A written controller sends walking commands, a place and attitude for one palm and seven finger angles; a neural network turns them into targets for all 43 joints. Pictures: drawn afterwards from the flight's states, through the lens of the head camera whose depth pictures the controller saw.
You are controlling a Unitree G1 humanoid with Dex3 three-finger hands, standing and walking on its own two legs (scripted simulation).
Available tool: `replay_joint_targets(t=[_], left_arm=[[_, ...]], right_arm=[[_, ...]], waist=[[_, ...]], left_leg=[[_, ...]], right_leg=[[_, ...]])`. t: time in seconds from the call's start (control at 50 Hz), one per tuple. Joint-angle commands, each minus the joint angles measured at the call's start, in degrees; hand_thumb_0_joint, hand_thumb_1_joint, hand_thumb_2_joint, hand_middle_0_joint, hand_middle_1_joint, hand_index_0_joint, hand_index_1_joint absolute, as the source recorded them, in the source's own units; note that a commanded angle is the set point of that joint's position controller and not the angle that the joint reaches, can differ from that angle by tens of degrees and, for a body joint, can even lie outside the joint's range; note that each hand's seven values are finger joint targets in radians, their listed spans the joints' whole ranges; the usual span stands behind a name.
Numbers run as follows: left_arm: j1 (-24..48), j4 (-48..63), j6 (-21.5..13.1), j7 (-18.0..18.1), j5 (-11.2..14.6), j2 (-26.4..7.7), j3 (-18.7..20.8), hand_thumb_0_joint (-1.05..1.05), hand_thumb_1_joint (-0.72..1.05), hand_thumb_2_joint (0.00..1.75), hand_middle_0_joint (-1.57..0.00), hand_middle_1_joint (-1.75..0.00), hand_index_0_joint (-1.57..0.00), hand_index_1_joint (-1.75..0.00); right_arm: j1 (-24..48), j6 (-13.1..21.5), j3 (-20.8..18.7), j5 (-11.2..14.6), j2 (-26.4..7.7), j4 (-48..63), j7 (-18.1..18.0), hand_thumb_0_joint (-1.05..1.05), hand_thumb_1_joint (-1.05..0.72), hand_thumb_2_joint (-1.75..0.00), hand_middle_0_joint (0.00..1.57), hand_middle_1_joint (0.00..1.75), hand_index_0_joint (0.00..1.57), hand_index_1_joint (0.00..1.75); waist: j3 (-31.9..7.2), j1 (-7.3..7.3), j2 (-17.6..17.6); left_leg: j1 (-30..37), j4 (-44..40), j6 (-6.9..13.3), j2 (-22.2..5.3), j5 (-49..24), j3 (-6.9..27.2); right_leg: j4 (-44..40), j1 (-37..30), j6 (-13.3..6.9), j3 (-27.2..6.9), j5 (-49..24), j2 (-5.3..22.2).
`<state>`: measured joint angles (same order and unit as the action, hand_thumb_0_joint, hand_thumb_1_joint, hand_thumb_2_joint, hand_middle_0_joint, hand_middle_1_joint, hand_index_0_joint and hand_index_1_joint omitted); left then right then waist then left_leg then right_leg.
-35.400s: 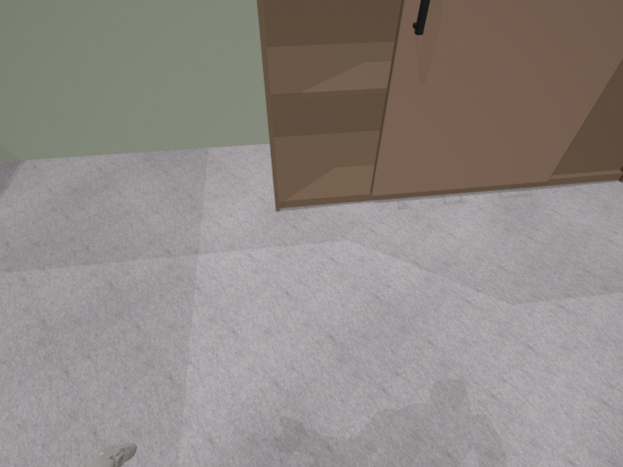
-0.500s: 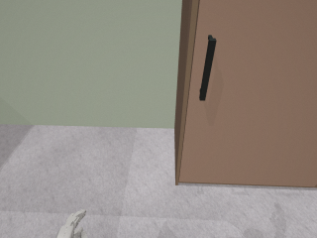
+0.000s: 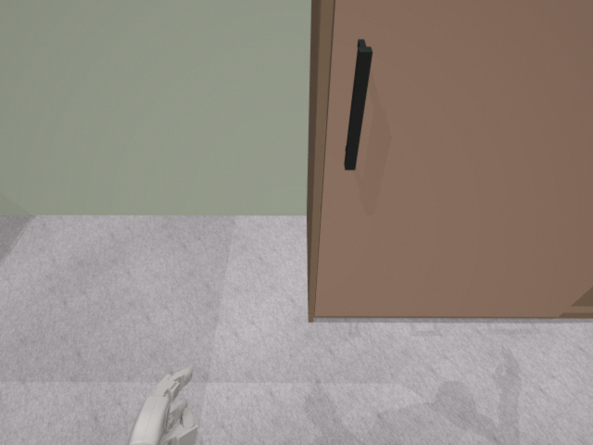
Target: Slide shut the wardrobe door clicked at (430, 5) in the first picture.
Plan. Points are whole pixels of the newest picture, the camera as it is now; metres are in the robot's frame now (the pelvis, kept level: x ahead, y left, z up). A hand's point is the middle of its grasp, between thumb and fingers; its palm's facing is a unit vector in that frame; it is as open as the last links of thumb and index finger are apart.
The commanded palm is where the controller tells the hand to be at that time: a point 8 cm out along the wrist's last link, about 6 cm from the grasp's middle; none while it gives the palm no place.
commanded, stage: stop stepping back and stand still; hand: right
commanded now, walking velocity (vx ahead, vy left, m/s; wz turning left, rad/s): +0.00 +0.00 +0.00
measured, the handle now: (355, 110) +0.65 -0.08 +0.13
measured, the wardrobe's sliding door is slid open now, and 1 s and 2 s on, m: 0.00 0.00 0.00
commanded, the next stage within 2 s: let the arm hang, fingers relaxed in 0.18 s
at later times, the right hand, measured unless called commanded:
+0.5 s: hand out of the picture +0.14 -0.21 -0.11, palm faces +0.03 +0.94 -0.33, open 7.4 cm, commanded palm none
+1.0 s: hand out of the picture -0.01 -0.18 -0.17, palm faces +0.04 +0.97 -0.22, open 7.3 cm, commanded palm none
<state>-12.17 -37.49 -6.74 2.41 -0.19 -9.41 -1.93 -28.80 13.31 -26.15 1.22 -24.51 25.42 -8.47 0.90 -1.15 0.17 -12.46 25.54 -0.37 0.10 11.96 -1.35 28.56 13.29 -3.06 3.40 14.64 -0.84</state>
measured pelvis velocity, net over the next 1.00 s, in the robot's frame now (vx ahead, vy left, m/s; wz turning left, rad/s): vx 0.00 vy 0.01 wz -0.02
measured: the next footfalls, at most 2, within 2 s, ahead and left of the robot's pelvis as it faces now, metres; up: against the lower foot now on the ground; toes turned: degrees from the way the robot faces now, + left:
none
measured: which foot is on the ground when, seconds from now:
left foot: down 0.00-1.00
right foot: down 0.00-1.00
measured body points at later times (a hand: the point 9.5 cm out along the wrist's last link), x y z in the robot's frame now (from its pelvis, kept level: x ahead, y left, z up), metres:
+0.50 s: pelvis +0.00 +0.01 -0.01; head +0.01 +0.03 +0.44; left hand +0.13 +0.27 -0.13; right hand +0.14 -0.26 -0.09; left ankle +0.02 +0.13 -0.74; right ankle +0.01 -0.08 -0.74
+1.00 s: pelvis +0.00 +0.01 +0.00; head +0.02 +0.01 +0.45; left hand -0.01 +0.22 -0.16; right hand -0.01 -0.23 -0.15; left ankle +0.02 +0.13 -0.74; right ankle +0.01 -0.08 -0.74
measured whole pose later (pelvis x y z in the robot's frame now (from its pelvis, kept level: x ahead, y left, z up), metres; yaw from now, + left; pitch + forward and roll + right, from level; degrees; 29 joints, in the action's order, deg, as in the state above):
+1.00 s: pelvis +0.00 +0.01 +0.00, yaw -1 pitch +0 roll +1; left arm -18.4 -62.2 0.9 1.5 -0.9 -7.6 -0.8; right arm -16.7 -0.4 -0.2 -0.4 -10.0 -64.0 -1.8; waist 2.1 0.0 -1.3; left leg -11.3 23.0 0.4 0.0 11.5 -2.3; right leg 24.6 11.8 -2.4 2.4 12.7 -1.1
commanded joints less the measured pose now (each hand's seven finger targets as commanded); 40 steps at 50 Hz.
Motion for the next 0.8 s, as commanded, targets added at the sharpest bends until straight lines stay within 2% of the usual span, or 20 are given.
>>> replay_joint_targets(t=[0.0, 0.06, 0.08, 0.18, 0.24, 0.26, 0.28, 0.3, 0.32, 0.36, 0.38, 0.42, 0.46, 0.52, 0.56, 0.64, 0.66, 0.68, 0.72, 0.78], left_arm=[[5.0, 9.3, -1.9, 1.4, 0.8, -9.3, 4.4, 0.0, 0.9, 0.9, -0.2, -0.3, -0.2, -0.3], [6.0, 9.8, -1.8, 1.6, 0.5, -9.3, 4.2, 0.0, 0.9, 0.9, -0.2, -0.3, -0.2, -0.3], [6.7, 10.2, -1.8, 1.8, 0.4, -9.4, 4.3, 0.0, 0.9, 0.9, -0.2, -0.3, -0.2, -0.3], [6.6, 10.7, -1.7, 1.6, 0.3, -9.0, 4.4, 0.0, 0.9, 0.9, -0.2, -0.3, -0.2, -0.3], [6.0, 10.9, -1.3, 1.6, 0.4, -8.8, 4.5, 0.0, 0.9, 0.9, -0.2, -0.3, -0.2, -0.3], [7.5, -2.5, -4.0, -3.0, 1.1, -20.3, 7.3, 0.0, 0.9, 0.9, -0.2, -0.3, -0.2, -0.3], [2.5, -2.6, -0.9, -2.9, 1.0, -15.4, 7.6, 0.0, 0.9, 0.9, -0.2, -0.3, -0.2, -0.3], [1.4, -1.6, 0.5, -2.8, 1.1, -14.4, 6.9, 0.0, 0.9, 0.9, -0.2, -0.3, -0.2, -0.3], [1.5, -2.0, 1.2, -2.7, 0.7, -13.7, 6.2, 0.0, 0.9, 0.9, -0.2, -0.3, -0.2, -0.3], [2.4, -1.8, 2.6, -2.6, -0.1, -14.3, 5.3, 0.0, 0.9, 0.9, -0.2, -0.3, -0.2, -0.3], [2.1, -2.2, 3.1, -2.5, -0.5, -13.9, 5.2, 0.0, 0.9, 0.9, -0.2, -0.3, -0.2, -0.3], [1.8, -3.4, 4.0, -2.3, -0.8, -14.5, 5.0, 0.0, 0.9, 0.9, -0.2, -0.3, -0.2, -0.3], [1.5, -5.1, 5.1, -2.1, -1.3, -13.8, 4.5, 0.0, 0.9, 0.9, -0.2, -0.3, -0.2, -0.3], [1.9, -8.2, 5.9, -2.1, -1.5, -11.4, 3.1, 0.0, 0.9, 0.9, -0.2, -0.3, -0.2, -0.3], [0.9, -10.4, 6.3, -1.9, -1.4, -10.1, 2.7, 0.0, 0.9, 0.9, -0.2, -0.3, -0.2, -0.3], [-2.8, -14.2, 7.1, -1.4, -1.3, -7.3, 2.7, 0.0, 0.9, 0.9, -0.2, -0.3, -0.2, -0.3], [-3.7, -15.1, 7.2, -1.3, -1.3, -7.0, 2.7, 0.0, 0.9, 0.9, -0.2, -0.3, -0.2, -0.3], [-5.0, -15.7, 7.3, -1.2, -1.2, -7.2, 3.0, 0.0, 0.9, 0.9, -0.2, -0.3, -0.2, -0.3], [-6.8, -17.4, 7.4, -1.1, -1.1, -6.5, 3.0, 0.0, 0.9, 0.9, -0.2, -0.3, -0.2, -0.3], [-8.2, -19.3, 7.3, -0.9, -0.9, -5.9, 3.0, 0.0, 0.9, 0.9, -0.2, -0.3, -0.2, -0.3]], right_arm=[[2.8, 1.2, -1.7, 0.8, -5.9, 7.7, 0.0, 0.0, -0.9, -0.9, 0.2, 0.3, 0.2, 0.3], [3.7, 1.6, -2.3, 0.3, -7.4, 12.3, -0.4, 0.0, -0.9, -0.9, 0.2, 0.3, 0.2, 0.3], [4.9, 1.9, -3.4, 0.1, -9.1, 14.8, -0.7, 0.0, -0.9, -0.9, 0.2, 0.3, 0.2, 0.3], [1.1, 3.0, -6.3, 0.1, -11.3, 18.7, -1.3, 0.0, -0.9, -0.9, 0.2, 0.3, 0.2, 0.3], [-1.8, 3.2, -6.4, 0.6, -9.7, 15.7, -1.4, 0.0, -0.9, -0.9, 0.2, 0.3, 0.2, 0.3], [1.2, -6.1, 20.1, -3.5, 0.7, -31.9, 7.5, 0.0, -0.9, -0.9, 0.2, 0.3, 0.2, 0.3], [1.5, -10.9, 19.2, -3.4, 3.7, -33.4, 8.3, 0.0, -0.9, -0.9, 0.2, 0.3, 0.2, 0.3], [1.8, -12.4, 19.2, -3.2, 4.2, -33.3, 8.4, 0.0, -0.9, -0.9, 0.2, 0.3, 0.2, 0.3], [3.6, -12.3, 19.7, -3.1, 4.9, -35.4, 8.4, 0.0, -0.9, -0.9, 0.2, 0.3, 0.2, 0.3], [7.6, -12.5, 20.2, -3.2, 2.9, -40.4, 8.4, 0.0, -0.9, -0.9, 0.2, 0.3, 0.2, 0.3], [10.0, -12.7, 20.7, -3.3, 2.5, -43.3, 8.2, 0.0, -0.9, -0.9, 0.2, 0.3, 0.2, 0.3], [12.9, -12.9, 21.3, -3.2, 1.2, -49.5, 8.1, 0.0, -0.9, -0.9, 0.2, 0.3, 0.2, 0.3], [14.9, -13.2, 22.3, -2.8, 1.1, -55.9, 7.8, 0.0, -0.9, -0.9, 0.2, 0.3, 0.2, 0.3], [14.9, -13.7, 23.7, -2.4, 2.9, -64.4, 7.6, 0.0, -0.9, -0.9, 0.2, 0.3, 0.2, 0.3], [13.7, -13.4, 24.1, -2.2, 3.4, -69.4, 7.5, 0.0, -0.9, -0.9, 0.2, 0.3, 0.2, 0.3], [11.9, -12.9, 24.1, -1.9, 5.2, -76.4, 7.4, 0.0, -0.9, -0.9, 0.2, 0.3, 0.2, 0.3], [12.1, -12.9, 24.3, -1.8, 5.4, -77.5, 7.4, 0.0, -0.9, -0.9, 0.2, 0.3, 0.2, 0.3], [11.9, -12.7, 24.3, -1.9, 5.3, -78.5, 7.3, 0.0, -0.9, -0.9, 0.2, 0.3, 0.2, 0.3], [12.4, -12.7, 24.6, -1.7, 6.1, -80.8, 7.2, 0.0, -0.9, -0.9, 0.2, 0.3, 0.2, 0.3], [11.3, -12.7, 24.9, -1.7, 7.2, -83.5, 7.0, 0.0, -0.9, -0.9, 0.2, 0.3, 0.2, 0.3]], waist=[[-6.0, 1.39, 1.2], [-6.5, 0.96, -1.4], [-6.9, 0.81, -2.7], [-7.0, 0.51, -8.3], [-6.1, 0.61, -8.0], [-3.7, 3.72, -5.4], [-8.1, 3.27, -2.6], [-7.6, 3.28, -2.4], [-8.7, 2.53, -0.7], [-6.5, 1.73, 6.7], [-5.7, 2.04, 11.5], [-4.4, 2.07, 13.6], [-3.7, 2.2, 9.0], [-0.2, 1.21, -3.5], [-0.4, 1.09, -6.9], [-1.9, 1.6, -8.6], [-1.3, 1.75, -7.9], [-1.6, 1.82, -4.3], [-0.5, 2.21, -1.4], [1.1, 2.02, -0.5]], left_leg=[[3.2, -1.8, 1.5, -3.7, -9.3, 5.0], [4.0, -0.8, 1.4, -3.8, -10.9, 4.4], [4.4, -0.6, 1.4, -3.9, -11.2, 4.4], [5.5, 0.1, 1.8, -3.8, -12.7, 4.1], [5.9, -0.6, 1.8, -3.6, -11.8, 4.3], [-1.8, 7.4, 2.2, -8.3, -21.8, 1.9], [-2.9, 4.7, 2.2, -8.1, -17.0, 4.7], [-3.9, 4.3, 2.0, -7.5, -10.4, 3.0], [-4.2, 5.4, 2.0, -6.8, -5.0, 2.2], [-2.3, 5.2, 2.1, -5.9, -5.3, 2.3], [-1.8, 4.7, 2.9, -6.3, -6.5, 3.0], [-1.9, 2.6, 4.3, -8.3, -9.4, 5.6], [-2.3, 1.1, 4.7, -8.3, -8.4, 6.8], [-1.3, -0.6, 3.0, -5.6, 0.4, 5.5], [0.0, -2.6, 3.4, -5.6, 1.9, 6.0], [0.3, -7.0, 4.4, -6.4, 5.4, 6.9], [-0.2, -7.6, 4.6, -6.4, 6.3, 7.0], [0.1, -8.4, 4.5, -6.3, 6.0, 6.8], [-0.7, -9.1, 4.4, -6.4, 6.7, 6.5], [-1.3, -9.2, 4.2, -5.9, 5.4, 5.6]], right_leg=[[-7.3, -2.4, 1.2, -7.7, -10.0, 7.6], [-7.5, -2.4, 1.5, -7.9, -13.4, 7.5], [-7.4, -2.4, 1.5, -7.7, -13.9, 7.2], [-6.8, -1.7, 2.1, -7.3, -16.5, 6.7], [-7.0, -0.3, 2.2, -7.4, -15.4, 6.6], [4.0, 1.3, 1.2, -6.1, -23.5, 6.6], [3.4, -2.0, 2.3, -5.9, -23.4, 7.2], [2.8, -1.1, 2.0, -6.5, -18.5, 7.6], [1.9, 1.6, 0.6, -8.5, -13.7, 8.2], [0.3, 5.1, -0.7, -10.5, -13.4, 7.9], [0.6, 5.4, -0.5, -10.4, -13.6, 7.1], [1.5, 4.3, -0.3, -8.9, -11.6, 5.0], [0.2, 1.9, -0.1, -7.9, -9.9, 4.2], [-5.8, 3.8, -0.4, -9.5, -6.6, 5.3], [-6.6, 3.6, 0.0, -8.8, -2.9, 4.7], [-5.7, 1.6, 0.5, -7.5, 1.6, 4.0], [-6.0, 1.7, 0.5, -7.4, 2.1, 4.0], [-5.3, 1.0, 0.5, -7.2, 1.1, 4.3], [-5.8, 0.8, 0.5, -7.1, 0.3, 4.4], [-6.7, 0.2, 0.3, -7.1, -1.3, 4.9]])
